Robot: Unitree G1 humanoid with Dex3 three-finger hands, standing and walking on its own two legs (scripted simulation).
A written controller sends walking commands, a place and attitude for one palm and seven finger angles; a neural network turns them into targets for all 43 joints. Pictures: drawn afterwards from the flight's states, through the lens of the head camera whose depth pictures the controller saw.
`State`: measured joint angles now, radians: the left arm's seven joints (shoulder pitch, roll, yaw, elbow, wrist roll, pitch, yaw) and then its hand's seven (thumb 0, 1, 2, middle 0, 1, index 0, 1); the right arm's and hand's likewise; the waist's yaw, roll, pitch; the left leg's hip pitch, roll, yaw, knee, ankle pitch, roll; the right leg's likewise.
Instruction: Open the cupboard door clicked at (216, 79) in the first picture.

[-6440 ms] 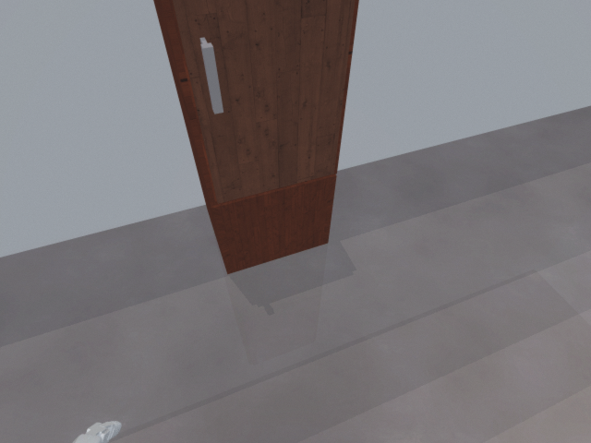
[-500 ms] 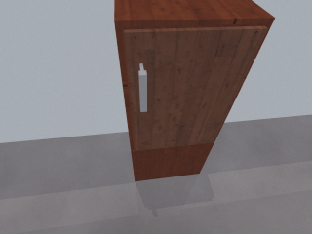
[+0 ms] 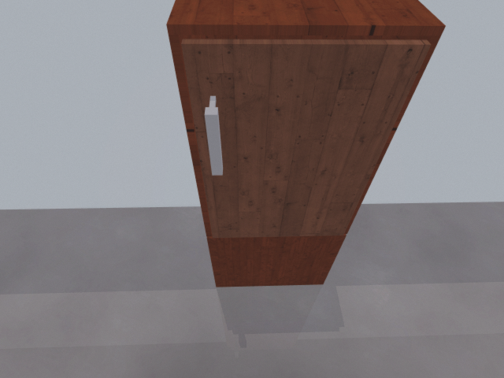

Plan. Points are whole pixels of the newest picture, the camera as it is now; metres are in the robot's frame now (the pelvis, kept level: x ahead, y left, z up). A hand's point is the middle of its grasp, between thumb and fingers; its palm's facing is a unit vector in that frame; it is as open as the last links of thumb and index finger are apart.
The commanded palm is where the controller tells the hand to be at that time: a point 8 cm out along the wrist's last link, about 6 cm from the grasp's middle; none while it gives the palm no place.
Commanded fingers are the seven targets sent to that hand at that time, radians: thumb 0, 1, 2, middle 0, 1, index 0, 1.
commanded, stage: shuffle to correct the standing spot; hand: left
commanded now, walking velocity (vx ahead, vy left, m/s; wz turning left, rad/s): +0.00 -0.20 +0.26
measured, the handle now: (215, 137) +0.53 +0.10 +0.08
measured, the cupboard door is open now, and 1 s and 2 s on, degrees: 0 0 0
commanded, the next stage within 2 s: come to a stop and stand still in 0.42 s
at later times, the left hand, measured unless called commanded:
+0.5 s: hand out of the picture -0.01 +0.07 -0.18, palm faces +0.14 -0.98 -0.14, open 7.4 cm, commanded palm none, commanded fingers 0.00 0.90 0.90 -0.20 -0.30 -0.20 -0.30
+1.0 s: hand out of the picture +0.00 +0.01 -0.17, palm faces +0.18 -0.96 -0.23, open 7.3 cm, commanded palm none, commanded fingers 0.00 0.90 0.90 -0.20 -0.30 -0.20 -0.30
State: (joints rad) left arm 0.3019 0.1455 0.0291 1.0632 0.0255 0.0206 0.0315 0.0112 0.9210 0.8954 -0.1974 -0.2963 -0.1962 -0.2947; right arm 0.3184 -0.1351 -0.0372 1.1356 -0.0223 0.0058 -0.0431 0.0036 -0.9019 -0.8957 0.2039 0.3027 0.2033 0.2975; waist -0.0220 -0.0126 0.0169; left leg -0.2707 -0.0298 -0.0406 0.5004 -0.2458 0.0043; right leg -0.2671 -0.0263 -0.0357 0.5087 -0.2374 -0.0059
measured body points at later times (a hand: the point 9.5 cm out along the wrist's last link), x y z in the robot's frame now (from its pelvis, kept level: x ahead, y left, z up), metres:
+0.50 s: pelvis +0.01 -0.10 +0.01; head +0.04 -0.07 +0.46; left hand -0.01 +0.13 -0.16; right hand +0.06 -0.33 -0.13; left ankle -0.02 +0.02 -0.74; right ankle +0.00 -0.26 -0.66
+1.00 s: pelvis +0.00 -0.18 +0.00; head +0.03 -0.18 +0.45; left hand -0.01 +0.06 -0.15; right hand +0.10 -0.42 -0.14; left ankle -0.01 -0.07 -0.70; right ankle +0.03 -0.31 -0.74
